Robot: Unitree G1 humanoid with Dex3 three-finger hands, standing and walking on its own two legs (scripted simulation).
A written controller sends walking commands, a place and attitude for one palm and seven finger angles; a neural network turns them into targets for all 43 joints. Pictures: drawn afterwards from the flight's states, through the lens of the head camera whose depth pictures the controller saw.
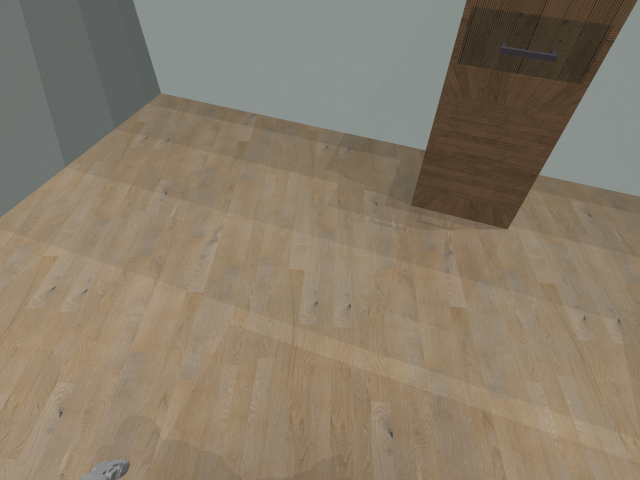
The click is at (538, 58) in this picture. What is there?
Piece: drawer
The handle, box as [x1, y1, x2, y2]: [499, 41, 557, 61]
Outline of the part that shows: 499,51 501,53 555,61 557,57 557,54 555,53 554,49 552,49 550,53 506,47 504,45 505,42 502,41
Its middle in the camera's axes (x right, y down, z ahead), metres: +0.64 -0.58 +1.19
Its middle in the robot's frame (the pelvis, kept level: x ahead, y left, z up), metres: +1.30 -0.57 -0.01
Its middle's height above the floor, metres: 0.76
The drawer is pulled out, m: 0.00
